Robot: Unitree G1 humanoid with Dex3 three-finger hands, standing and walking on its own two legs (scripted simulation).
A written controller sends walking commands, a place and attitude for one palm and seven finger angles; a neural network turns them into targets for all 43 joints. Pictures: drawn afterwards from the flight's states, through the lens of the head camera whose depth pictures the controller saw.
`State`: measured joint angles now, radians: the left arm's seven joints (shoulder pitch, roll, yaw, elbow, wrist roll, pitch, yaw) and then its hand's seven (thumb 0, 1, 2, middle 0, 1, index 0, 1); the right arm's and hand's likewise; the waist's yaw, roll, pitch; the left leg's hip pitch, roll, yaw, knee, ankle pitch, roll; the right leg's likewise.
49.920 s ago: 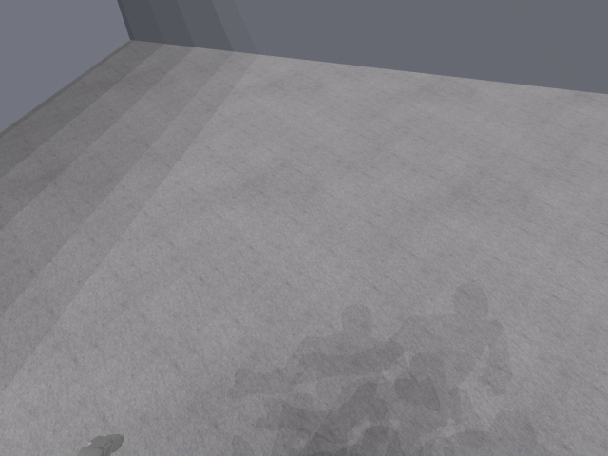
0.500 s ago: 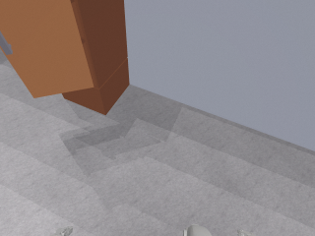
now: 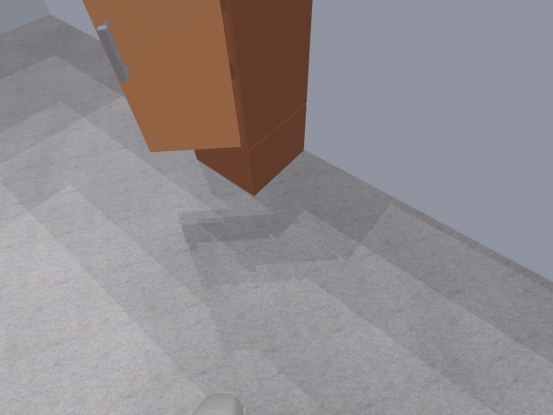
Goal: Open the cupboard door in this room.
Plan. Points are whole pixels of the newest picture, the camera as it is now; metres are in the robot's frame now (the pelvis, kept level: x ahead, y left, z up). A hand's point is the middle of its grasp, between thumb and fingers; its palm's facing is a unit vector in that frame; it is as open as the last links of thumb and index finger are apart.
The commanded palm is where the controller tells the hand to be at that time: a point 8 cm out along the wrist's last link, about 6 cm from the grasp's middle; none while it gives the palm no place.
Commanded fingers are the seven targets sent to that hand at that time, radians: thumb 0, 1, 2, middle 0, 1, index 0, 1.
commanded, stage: take the last steps up to it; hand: left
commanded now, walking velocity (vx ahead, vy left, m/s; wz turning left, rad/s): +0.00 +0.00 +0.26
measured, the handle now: (115, 51) +1.01 +0.53 -0.03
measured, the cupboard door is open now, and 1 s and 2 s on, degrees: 43 43 43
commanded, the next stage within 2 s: come to a stop and stand still in 1.46 s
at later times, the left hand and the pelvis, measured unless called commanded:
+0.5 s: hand out of the picture +0.10 +0.24 -0.16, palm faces +0.15 -0.96 -0.22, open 7.4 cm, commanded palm none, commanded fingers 0.00 0.90 0.90 -0.20 -0.30 -0.20 -0.30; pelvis +0.05 +0.04 +0.00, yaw +6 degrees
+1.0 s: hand out of the picture +0.09 +0.25 -0.19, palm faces +0.34 -0.93 -0.16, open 7.3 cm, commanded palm none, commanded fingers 0.00 0.90 0.90 -0.20 -0.30 -0.20 -0.30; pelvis +0.22 +0.12 -0.02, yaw +13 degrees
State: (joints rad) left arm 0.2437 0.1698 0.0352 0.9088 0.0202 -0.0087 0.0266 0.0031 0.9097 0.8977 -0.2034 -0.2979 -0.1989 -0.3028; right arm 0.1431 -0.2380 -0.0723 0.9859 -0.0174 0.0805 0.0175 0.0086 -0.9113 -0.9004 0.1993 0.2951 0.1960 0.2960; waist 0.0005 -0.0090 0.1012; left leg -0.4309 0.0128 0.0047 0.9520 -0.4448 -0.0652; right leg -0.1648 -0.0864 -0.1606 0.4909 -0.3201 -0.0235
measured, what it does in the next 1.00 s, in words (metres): walks ahead: left foot, then right foot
